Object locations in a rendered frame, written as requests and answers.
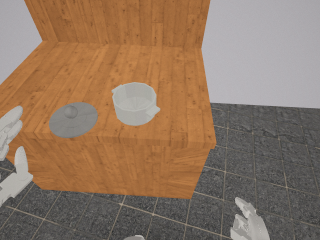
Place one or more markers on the left robot hand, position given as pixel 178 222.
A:
pixel 10 126

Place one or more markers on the right robot hand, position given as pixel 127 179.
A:
pixel 251 229

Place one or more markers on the table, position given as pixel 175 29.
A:
pixel 90 47

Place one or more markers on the lid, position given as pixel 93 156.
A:
pixel 64 127

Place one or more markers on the knob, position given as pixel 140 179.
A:
pixel 70 112

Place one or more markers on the pot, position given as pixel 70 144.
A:
pixel 135 103

